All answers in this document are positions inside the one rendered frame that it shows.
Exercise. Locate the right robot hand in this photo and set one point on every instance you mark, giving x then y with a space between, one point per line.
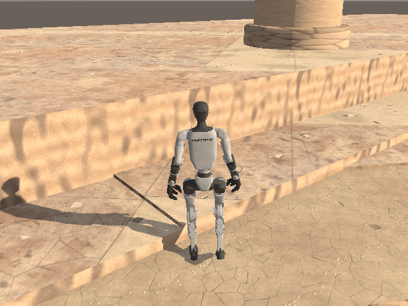
233 182

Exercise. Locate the left robot forearm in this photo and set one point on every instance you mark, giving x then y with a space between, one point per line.
173 173

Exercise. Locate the left robot thigh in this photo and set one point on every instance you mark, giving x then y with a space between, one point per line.
189 188

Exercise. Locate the left robot hand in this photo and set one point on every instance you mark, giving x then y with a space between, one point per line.
171 191

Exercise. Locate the right robot upper arm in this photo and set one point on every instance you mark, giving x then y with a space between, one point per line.
225 144

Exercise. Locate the left robot upper arm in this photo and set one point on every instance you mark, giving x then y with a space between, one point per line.
179 147

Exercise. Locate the robot torso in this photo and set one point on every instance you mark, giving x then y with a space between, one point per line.
203 154

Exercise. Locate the right robot forearm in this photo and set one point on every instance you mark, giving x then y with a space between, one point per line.
233 169

